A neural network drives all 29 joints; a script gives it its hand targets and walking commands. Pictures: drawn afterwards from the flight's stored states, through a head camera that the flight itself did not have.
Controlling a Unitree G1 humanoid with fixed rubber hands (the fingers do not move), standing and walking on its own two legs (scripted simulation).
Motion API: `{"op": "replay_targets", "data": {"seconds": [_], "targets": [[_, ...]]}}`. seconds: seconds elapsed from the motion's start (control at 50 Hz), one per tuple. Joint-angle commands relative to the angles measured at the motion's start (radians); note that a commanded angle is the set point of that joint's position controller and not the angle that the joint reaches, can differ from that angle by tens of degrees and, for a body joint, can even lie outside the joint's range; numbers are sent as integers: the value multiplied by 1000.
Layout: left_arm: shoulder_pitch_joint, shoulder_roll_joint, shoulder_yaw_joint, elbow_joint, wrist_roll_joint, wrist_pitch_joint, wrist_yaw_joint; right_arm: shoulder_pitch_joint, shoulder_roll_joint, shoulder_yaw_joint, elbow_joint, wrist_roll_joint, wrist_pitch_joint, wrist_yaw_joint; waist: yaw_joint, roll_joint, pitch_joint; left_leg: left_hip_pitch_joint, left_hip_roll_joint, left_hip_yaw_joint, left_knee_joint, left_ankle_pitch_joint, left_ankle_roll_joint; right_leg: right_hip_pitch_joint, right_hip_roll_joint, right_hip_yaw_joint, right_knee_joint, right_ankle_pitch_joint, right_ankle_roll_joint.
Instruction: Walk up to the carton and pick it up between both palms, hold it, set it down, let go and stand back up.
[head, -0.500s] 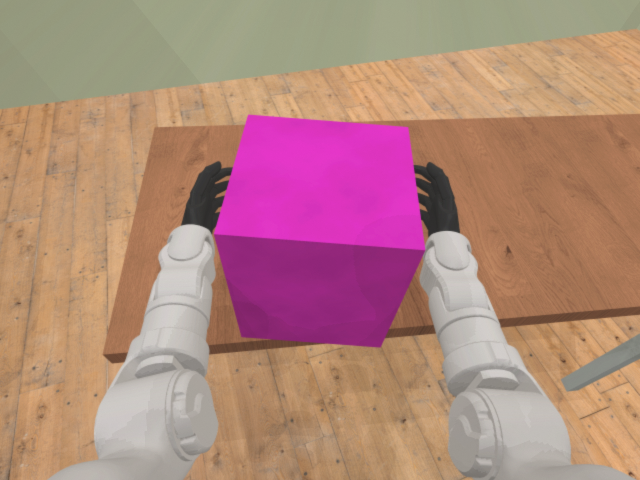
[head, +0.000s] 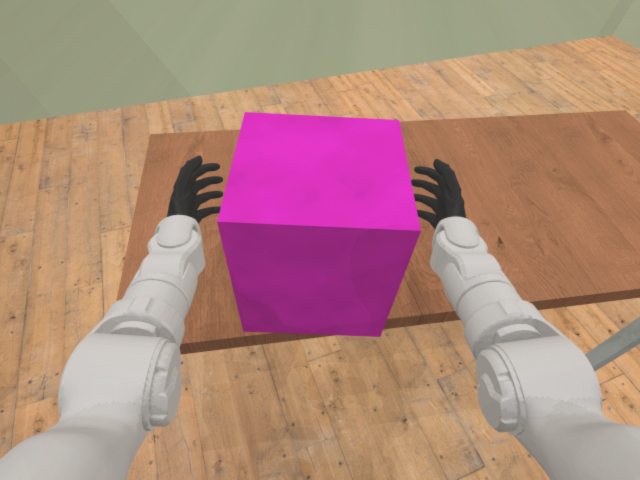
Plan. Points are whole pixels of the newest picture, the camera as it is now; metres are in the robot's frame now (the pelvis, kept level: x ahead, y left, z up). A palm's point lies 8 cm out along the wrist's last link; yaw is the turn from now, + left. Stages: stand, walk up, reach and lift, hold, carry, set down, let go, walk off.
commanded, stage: set down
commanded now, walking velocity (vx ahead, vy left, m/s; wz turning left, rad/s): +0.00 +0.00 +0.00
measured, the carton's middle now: (316, 231) +0.44 -0.01 +0.05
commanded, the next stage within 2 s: none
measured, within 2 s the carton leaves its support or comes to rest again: neither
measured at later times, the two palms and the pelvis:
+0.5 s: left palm (146, 166) +0.44 +0.20 +0.17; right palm (481, 177) +0.41 -0.20 +0.17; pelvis -0.02 +0.00 +0.00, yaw +1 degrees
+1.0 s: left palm (127, 119) +0.44 +0.20 +0.23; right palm (506, 134) +0.42 -0.21 +0.23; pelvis -0.01 -0.01 +0.00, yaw +1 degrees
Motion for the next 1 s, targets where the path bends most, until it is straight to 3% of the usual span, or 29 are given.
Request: {"op": "replay_targets", "data": {"seconds": [0.0, 0.04, 0.1, 0.12, 0.16, 0.18, 0.2, 0.22, 0.26, 0.3, 0.36, 0.38, 0.4, 0.44, 0.46, 0.48, 0.5, 0.52, 0.58, 0.66, 0.82, 0.98], "targets": [[-414, 129, -15, -162, -17, -43, -2, -399, -158, 30, -91, 24, -27, 3, 4, 87, -475, 378, 0, -36, 71, 363, -49, 66, 1, -9, 16, 308, 30], [-450, 190, 9, -216, -38, -27, -11, -456, -179, 43, -147, 44, -19, 2, 26, 64, -501, 335, -2, -18, 40, 304, -30, 99, 2, -6, 29, 307, 45], [-528, 217, -57, -217, -92, 1, -11, -559, -204, 44, -187, 75, -4, 9, 16, 62, -539, 276, -5, -23, 39, 261, -22, 113, -9, -3, 49, 293, 46], [-578, 243, -72, -262, -130, 10, -6, -609, -227, 37, -255, 74, 5, 11, 15, 24, -610, 301, -2, -28, 43, 236, -21, 96, -3, -19, 53, 268, 49], [-609, 245, -124, -182, -172, 36, -9, -638, -233, 26, -187, 67, 38, 18, -16, 43, -587, 244, -5, -18, 64, 189, -19, 65, -14, -12, 60, 229, 51], [-615, 257, -132, -161, -170, 54, -10, -640, -238, 42, -162, 88, 56, 23, -11, 58, -564, 221, -3, -24, 45, 130, -10, 65, -23, -11, 61, 179, 47], [-579, 249, -127, -117, -183, 75, -10, -612, -243, 46, -126, 92, 79, 26, -22, 34, -502, 206, 3, -23, 48, 90, -8, 67, -27, -3, 59, 150, 41], [-577, 260, -128, -110, -193, 93, -12, -609, -259, 50, -105, 98, 98, 23, -39, 17, -469, 200, 4, -32, 53, 107, -6, 85, -34, -2, 62, 164, 45], [-598, 266, -138, -116, -187, 122, -22, -602, -261, 56, -58, 126, 119, 17, -34, 73, -460, 232, -1, -37, 62, 137, -7, 81, -34, -2, 63, 187, 40], [-583, 271, -129, -123, -199, 120, -35, -601, -244, 70, -81, 142, 127, 13, -26, 54, -456, 199, -1, -47, 70, 143, -8, 74, -31, -4, 69, 172, 33], [-581, 246, -155, -88, -193, 124, -50, -597, -244, 88, -49, 155, 145, 22, -44, 74, -390, 204, 6, -57, 59, 146, -17, 60, -32, 0, 68, 157, 16], [-572, 251, -150, -103, -196, 132, -50, -599, -258, 76, -81, 150, 151, 24, -38, 68, -394, 229, 10, -68, 67, 145, -14, 47, -31, 0, 68, 137, 14], [-593, 266, -137, -140, -176, 149, -47, -613, -274, 62, -87, 152, 161, 25, -31, 102, -420, 258, 12, -69, 50, 154, -25, 49, -22, -6, 59, 137, 10], [-654, 292, -138, -270, -180, 195, -28, -665, -338, 6, -160, 128, 181, 23, -51, 147, -514, 353, 11, -71, 57, 212, -41, 23, -10, -16, 56, 154, 5], [-636, 280, -123, -280, -171, 221, -21, -665, -348, -14, -189, 101, 191, 22, -52, 127, -508, 408, 28, -85, 69, 253, -47, 11, 0, -28, 54, 173, -2], [-556, 252, -107, -285, -155, 239, -23, -596, -343, -13, -179, 100, 203, 24, -54, 142, -471, 422, 28, -89, 77, 268, -49, 38, 2, -23, 50, 189, -6], [-590, 275, -89, -322, -150, 251, -22, -603, -340, -24, -184, 94, 216, 21, -37, 136, -474, 406, 24, -94, 55, 268, -51, 38, 3, -26, 28, 168, -15], [-535, 251, -105, -200, -122, 244, -46, -553, -268, 76, -78, 101, 217, 39, -24, 113, -268, 398, 7, -70, 23, 202, -51, 33, -3, -40, -14, 145, -5], [-594, 292, -89, -322, -150, 206, -37, -619, -311, 35, -228, 111, 178, 46, -5, 84, -415, 417, -3, -55, 17, 233, -39, 67, 2, -42, -17, 175, 8], [-628, 326, -83, -373, -173, 228, -28, -671, -333, 51, -300, 123, 197, 46, 6, 51, -523, 425, -11, -36, 29, 266, -18, 110, 0, -26, -5, 244, 19], [-611, 360, -52, -424, -168, 366, -52, -673, -349, 75, -319, 171, 306, 16, -6, 10, -488, 367, -34, -36, 11, 267, 14, 216, -13, -1, 0, 328, 41], [-640, 371, -54, -456, -170, 473, -68, -688, -382, 80, -296, 210, 389, 18, -28, 56, -405, 405, -34, -49, -5, 266, -10, 193, -10, -14, -31, 296, 26]]}}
